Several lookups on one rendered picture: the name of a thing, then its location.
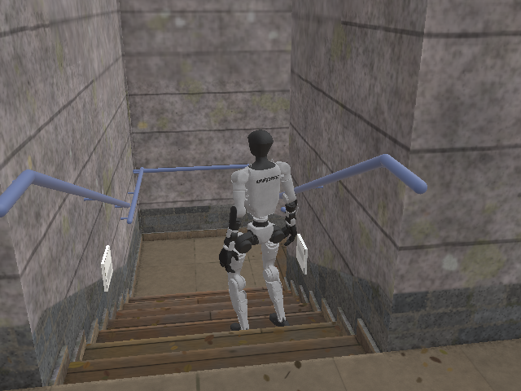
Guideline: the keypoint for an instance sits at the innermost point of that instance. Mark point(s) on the robot left hand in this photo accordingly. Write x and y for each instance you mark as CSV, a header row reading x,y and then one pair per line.
x,y
225,259

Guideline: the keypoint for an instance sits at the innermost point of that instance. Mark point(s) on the robot right hand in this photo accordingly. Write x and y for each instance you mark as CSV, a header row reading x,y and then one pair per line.
x,y
289,230

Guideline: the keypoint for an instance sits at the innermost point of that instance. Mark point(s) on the robot right shin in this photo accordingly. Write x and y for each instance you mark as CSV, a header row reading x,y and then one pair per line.
x,y
276,296

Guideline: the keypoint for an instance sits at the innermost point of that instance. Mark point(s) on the robot shin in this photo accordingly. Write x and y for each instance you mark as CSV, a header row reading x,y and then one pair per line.
x,y
276,296
239,303

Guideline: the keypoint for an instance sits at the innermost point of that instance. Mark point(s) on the left robot upper arm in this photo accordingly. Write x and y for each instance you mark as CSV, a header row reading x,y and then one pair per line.
x,y
238,179

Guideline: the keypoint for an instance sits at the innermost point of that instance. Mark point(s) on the robot left forearm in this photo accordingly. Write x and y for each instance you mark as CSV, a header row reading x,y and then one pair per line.
x,y
233,229

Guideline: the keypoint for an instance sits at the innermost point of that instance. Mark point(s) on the right robot upper arm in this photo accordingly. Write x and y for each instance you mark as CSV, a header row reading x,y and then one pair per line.
x,y
287,183

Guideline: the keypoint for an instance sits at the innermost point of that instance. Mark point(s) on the robot left shin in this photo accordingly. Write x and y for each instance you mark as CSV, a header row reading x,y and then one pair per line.
x,y
239,303

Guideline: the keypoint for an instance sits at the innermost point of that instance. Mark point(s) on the robot right forearm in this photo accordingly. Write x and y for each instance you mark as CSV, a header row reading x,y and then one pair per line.
x,y
291,213

